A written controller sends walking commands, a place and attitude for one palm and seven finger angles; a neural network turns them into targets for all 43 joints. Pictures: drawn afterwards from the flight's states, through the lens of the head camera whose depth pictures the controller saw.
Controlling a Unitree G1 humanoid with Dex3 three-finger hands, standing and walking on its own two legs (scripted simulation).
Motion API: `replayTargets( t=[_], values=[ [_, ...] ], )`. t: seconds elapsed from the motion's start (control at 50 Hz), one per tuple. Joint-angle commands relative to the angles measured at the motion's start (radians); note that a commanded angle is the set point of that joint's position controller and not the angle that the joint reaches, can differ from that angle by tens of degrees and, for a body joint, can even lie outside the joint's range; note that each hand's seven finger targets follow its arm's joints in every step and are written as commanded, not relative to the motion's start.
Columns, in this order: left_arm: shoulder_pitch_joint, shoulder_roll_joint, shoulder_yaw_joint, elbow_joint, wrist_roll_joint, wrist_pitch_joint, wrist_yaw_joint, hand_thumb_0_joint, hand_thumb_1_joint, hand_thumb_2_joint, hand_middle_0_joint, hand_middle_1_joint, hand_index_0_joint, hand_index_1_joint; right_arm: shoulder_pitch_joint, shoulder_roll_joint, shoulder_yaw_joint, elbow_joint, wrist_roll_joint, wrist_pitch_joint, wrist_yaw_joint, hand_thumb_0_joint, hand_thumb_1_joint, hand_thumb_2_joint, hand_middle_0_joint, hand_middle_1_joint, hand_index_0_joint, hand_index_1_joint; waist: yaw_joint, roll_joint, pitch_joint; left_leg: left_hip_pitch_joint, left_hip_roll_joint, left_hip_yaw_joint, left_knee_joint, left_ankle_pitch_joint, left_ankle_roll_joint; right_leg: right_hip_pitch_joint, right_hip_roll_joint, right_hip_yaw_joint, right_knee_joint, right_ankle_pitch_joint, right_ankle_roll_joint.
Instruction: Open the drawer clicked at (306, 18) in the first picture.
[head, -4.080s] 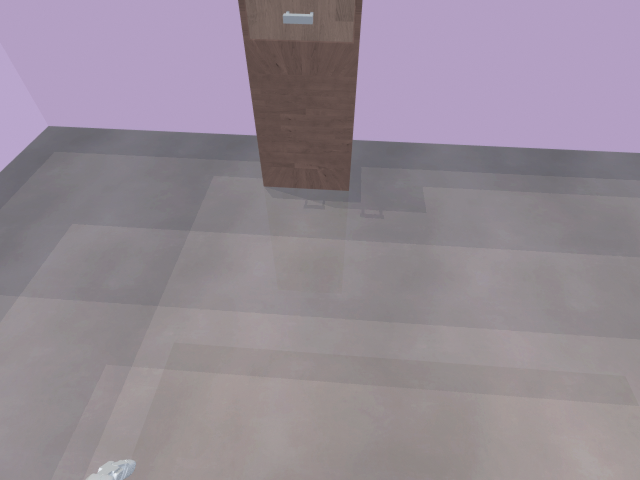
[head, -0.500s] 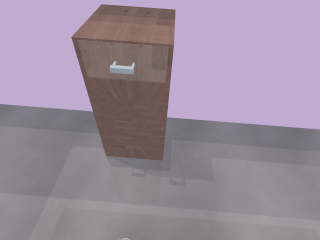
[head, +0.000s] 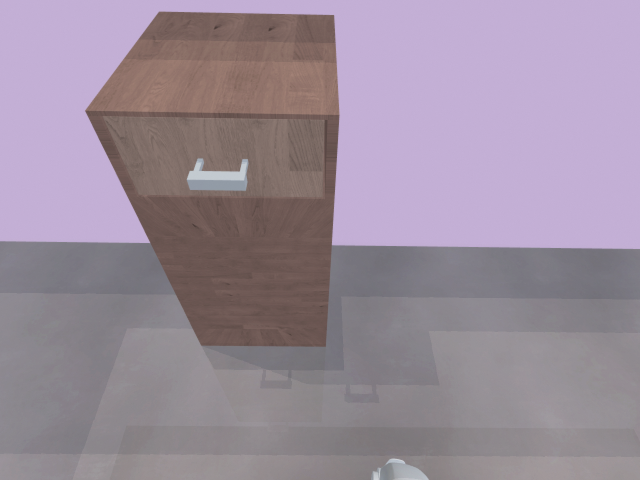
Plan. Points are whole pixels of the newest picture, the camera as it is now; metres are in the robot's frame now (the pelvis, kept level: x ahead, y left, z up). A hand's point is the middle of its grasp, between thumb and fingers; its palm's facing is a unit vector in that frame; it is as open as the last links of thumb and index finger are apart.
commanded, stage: take the last steps up to it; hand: left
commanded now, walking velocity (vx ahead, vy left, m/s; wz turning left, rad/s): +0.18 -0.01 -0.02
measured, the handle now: (220, 172) +0.61 +0.20 +0.02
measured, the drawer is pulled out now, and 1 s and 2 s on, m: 0.00 0.00 0.00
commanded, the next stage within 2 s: come to a stop and stand still in 0.04 s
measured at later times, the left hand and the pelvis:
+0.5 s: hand out of the picture +0.15 +0.17 -0.17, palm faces +0.07 -0.96 -0.27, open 7.3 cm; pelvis +0.09 -0.02 +0.00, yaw +0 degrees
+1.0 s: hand out of the picture +0.08 +0.19 -0.18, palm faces -0.01 -0.98 -0.22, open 7.4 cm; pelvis +0.06 -0.01 +0.00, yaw -2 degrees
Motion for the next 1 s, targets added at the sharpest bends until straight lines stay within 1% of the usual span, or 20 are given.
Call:
replayTargets(
  t=[0.0, 0.02, 0.06, 0.08, 0.1, 0.12, 0.16, 0.2, 0.26, 0.36, 0.48, 0.54, 0.56, 0.58, 0.6, 0.62, 0.68, 0.76, 0.9, 0.98],
  values=[
    [-0.075, 0.014, -0.003, -0.092, 0.000, -0.035, -0.005, 0.000, 0.900, 0.900, -0.200, -0.300, -0.200, -0.300, 0.084, -0.157, -0.039, -0.007, -0.003, -0.005, -0.006, 0.000, -0.900, -0.900, 0.200, 0.300, 0.200, 0.300, -0.011, 0.121, 0.103, -0.034, 0.295, -0.162, -0.024, 0.446, 0.129, 0.009, 0.035, -0.035, -0.154, -0.044, -0.027],
    [-0.044, 0.012, 0.000, -0.084, 0.000, -0.038, -0.005, 0.000, 0.900, 0.900, -0.200, -0.300, -0.200, -0.300, 0.070, -0.162, -0.039, -0.009, -0.003, -0.003, -0.007, 0.000, -0.900, -0.900, 0.200, 0.300, 0.200, 0.300, 0.008, 0.122, 0.092, -0.048, 0.287, -0.143, 0.019, 0.470, 0.116, 0.074, 0.053, -0.048, -0.195, -0.023, -0.033],
    [0.141, 0.056, 0.011, -0.026, 0.005, -0.057, -0.001, 0.000, 0.900, 0.900, -0.200, -0.300, -0.200, -0.300, 0.052, -0.160, -0.037, -0.010, 0.009, -0.004, -0.004, 0.000, -0.900, -0.900, 0.200, 0.300, 0.200, 0.300, 0.090, 0.052, -0.025, -0.117, 0.220, -0.086, 0.241, 0.492, 0.062, 0.369, 0.078, -0.053, -0.318, 0.111, -0.049],
    [0.260, 0.130, 0.029, 0.009, 0.010, -0.072, 0.008, 0.000, 0.900, 0.900, -0.200, -0.300, -0.200, -0.300, 0.054, -0.131, -0.034, -0.025, 0.019, -0.008, 0.003, 0.000, -0.900, -0.900, 0.200, 0.300, 0.200, 0.300, 0.135, -0.089, -0.117, -0.302, 0.155, -0.042, 0.465, 0.298, 0.021, 0.602, -0.078, 0.127, -0.320, 0.228, -0.103],
    [0.345, 0.222, 0.048, 0.020, 0.000, -0.074, 0.016, 0.000, 0.900, 0.900, -0.200, -0.300, -0.200, -0.300, 0.093, -0.090, -0.026, -0.054, 0.026, -0.004, 0.009, 0.000, -0.900, -0.900, 0.200, 0.300, 0.200, 0.300, 0.126, -0.294, -0.210, -0.481, 0.020, -0.021, 0.761, -0.267, -0.020, 0.733, -0.320, 0.449, -0.435, 0.399, -0.219],
    [0.325, 0.218, 0.041, 0.014, -0.013, -0.068, 0.022, 0.000, 0.900, 0.900, -0.200, -0.300, -0.200, -0.300, 0.042, -0.123, -0.029, -0.063, 0.023, 0.010, 0.001, 0.000, -0.900, -0.900, 0.200, 0.300, 0.200, 0.300, 0.130, -0.161, -0.179, -0.500, 0.045, -0.144, 0.892, -0.326, -0.009, 0.640, -0.336, 0.444, -0.488, 0.395, -0.266],
    [0.146, 0.129, 0.018, -0.022, -0.012, -0.066, 0.033, 0.000, 0.900, 0.900, -0.200, -0.300, -0.200, -0.300, -0.018, -0.088, -0.026, -0.054, 0.022, 0.021, -0.004, 0.000, -0.900, -0.900, 0.200, 0.300, 0.200, 0.300, 0.076, -0.066, -0.058, -0.466, 0.101, -0.189, 0.888, -0.209, -0.030, 0.417, -0.285, 0.312, -0.488, 0.569, -0.233],
    [0.043, 0.078, 0.001, -0.050, -0.009, -0.053, 0.046, 0.000, 0.900, 0.900, -0.200, -0.300, -0.200, -0.300, -0.008, -0.059, -0.020, -0.041, 0.026, 0.056, -0.009, 0.000, -0.900, -0.900, 0.200, 0.300, 0.200, 0.300, 0.021, -0.001, -0.009, -0.376, 0.111, -0.199, 0.774, -0.159, -0.047, 0.257, -0.224, 0.159, -0.489, 0.686, -0.201],
    [0.054, 0.098, 0.016, -0.067, -0.001, -0.034, 0.054, 0.000, 0.900, 0.900, -0.200, -0.300, -0.200, -0.300, -0.028, -0.072, -0.031, -0.062, 0.023, 0.100, -0.005, 0.000, -0.900, -0.900, 0.200, 0.300, 0.200, 0.300, 0.026, -0.064, -0.049, -0.362, 0.075, -0.172, 0.678, -0.144, -0.070, 0.274, -0.206, 0.089, -0.463, 0.711, -0.196],
    [0.047, 0.159, 0.033, -0.085, -0.002, -0.014, 0.056, 0.000, 0.900, 0.900, -0.200, -0.300, -0.200, -0.300, -0.149, -0.147, -0.056, -0.140, 0.011, 0.125, 0.006, 0.000, -0.900, -0.900, 0.200, 0.300, 0.200, 0.300, 0.046, -0.115, -0.079, -0.452, 0.044, -0.198, 0.725, -0.123, -0.093, 0.354, -0.232, 0.125, -0.439, 0.752, -0.219],
    [0.010, 0.196, 0.039, -0.115, 0.012, 0.005, 0.049, 0.000, 0.900, 0.900, -0.200, -0.300, -0.200, -0.300, -0.223, -0.164, -0.055, -0.199, 0.019, 0.112, 0.014, 0.000, -0.900, -0.900, 0.200, 0.300, 0.200, 0.300, 0.050, -0.197, -0.083, -0.351, 0.034, -0.175, 0.519, -0.133, -0.080, 0.327, -0.196, 0.122, -0.428, 0.548, -0.203],
    [0.007, 0.190, 0.034, -0.110, 0.005, 0.014, 0.045, 0.000, 0.900, 0.900, -0.200, -0.300, -0.200, -0.300, -0.163, -0.164, -0.047, -0.183, 0.018, 0.092, 0.013, 0.000, -0.900, -0.900, 0.200, 0.300, 0.200, 0.300, 0.015, -0.165, -0.112, -0.179, 0.023, -0.143, 0.208, 0.078, -0.069, 0.288, -0.127, 0.093, -0.351, 0.343, -0.129],
    [0.028, 0.162, 0.025, -0.106, -0.004, 0.018, 0.042, 0.000, 0.900, 0.900, -0.200, -0.300, -0.200, -0.300, -0.141, -0.195, -0.047, -0.174, 0.016, 0.079, 0.012, 0.000, -0.900, -0.900, 0.200, 0.300, 0.200, 0.300, 0.007, -0.061, -0.128, -0.085, 0.070, -0.168, 0.102, 0.185, -0.062, 0.239, -0.076, 0.070, -0.277, 0.194, -0.085],
    [0.081, 0.098, 0.011, -0.113, -0.012, 0.023, 0.037, 0.000, 0.900, 0.900, -0.200, -0.300, -0.200, -0.300, -0.153, -0.275, -0.060, -0.193, 0.006, 0.065, 0.009, 0.000, -0.900, -0.900, 0.200, 0.300, 0.200, 0.300, 0.024, 0.208, -0.126, -0.068, 0.271, -0.403, 0.018, 0.369, -0.007, 0.123, 0.032, 0.006, -0.156, -0.111, -0.021],
    [0.079, 0.081, -0.001, -0.114, -0.012, 0.030, 0.041, 0.000, 0.900, 0.900, -0.200, -0.300, -0.200, -0.300, -0.198, -0.324, -0.062, -0.220, 0.006, 0.069, 0.004, 0.000, -0.900, -0.900, 0.200, 0.300, 0.200, 0.300, 0.026, 0.307, -0.083, -0.203, 0.392, -0.514, -0.037, 0.463, 0.064, 0.122, 0.083, 0.047, -0.008, -0.353, 0.001],
    [0.074, 0.098, 0.004, -0.116, -0.010, 0.033, 0.041, 0.000, 0.900, 0.900, -0.200, -0.300, -0.200, -0.300, -0.244, -0.314, -0.049, -0.233, -0.002, 0.072, 0.002, 0.000, -0.900, -0.900, 0.200, 0.300, 0.200, 0.300, 0.036, 0.225, -0.050, -0.312, 0.405, -0.489, -0.064, 0.301, 0.127, 0.164, 0.068, 0.105, 0.067, -0.343, -0.008],
    [0.096, 0.126, 0.023, -0.067, -0.002, 0.045, 0.020, 0.000, 0.900, 0.900, -0.200, -0.300, -0.200, -0.300, -0.284, -0.274, -0.036, -0.218, -0.003, 0.068, -0.027, 0.000, -0.900, -0.900, 0.200, 0.300, 0.200, 0.300, 0.052, 0.210, 0.003, -0.244, 0.300, -0.378, -0.057, 0.304, 0.085, 0.066, 0.100, 0.157, 0.223, -0.193, 0.001],
    [0.122, 0.128, 0.026, -0.047, 0.000, 0.041, 0.010, 0.000, 0.900, 0.900, -0.200, -0.300, -0.200, -0.300, -0.197, -0.266, -0.040, -0.186, 0.003, 0.059, -0.035, 0.000, -0.900, -0.900, 0.200, 0.300, 0.200, 0.300, 0.030, 0.139, -0.060, -0.091, 0.291, -0.332, -0.039, 0.372, 0.083, 0.010, 0.105, 0.159, 0.276, -0.135, 0.029],
    [0.052, 0.084, 0.005, -0.060, -0.007, 0.043, 0.005, 0.000, 0.900, 0.900, -0.200, -0.300, -0.200, -0.300, -0.117, -0.267, -0.051, -0.134, 0.000, 0.062, -0.033, 0.000, -0.900, -0.900, 0.200, 0.300, 0.200, 0.300, -0.014, 0.198, -0.031, -0.067, 0.300, -0.342, -0.033, 0.362, 0.115, 0.101, 0.081, 0.089, 0.000, -0.243, 0.029],
    [0.103, 0.054, -0.007, -0.028, -0.016, 0.024, 0.009, 0.000, 0.900, 0.900, -0.200, -0.300, -0.200, -0.300, -0.133, -0.273, -0.056, -0.114, 0.000, 0.066, -0.020, 0.000, -0.900, -0.900, 0.200, 0.300, 0.200, 0.300, 0.010, 0.229, -0.061, -0.124, 0.255, -0.329, -0.002, 0.271, 0.092, 0.256, 0.106, 0.040, -0.259, -0.165, 0.008]
  ],
)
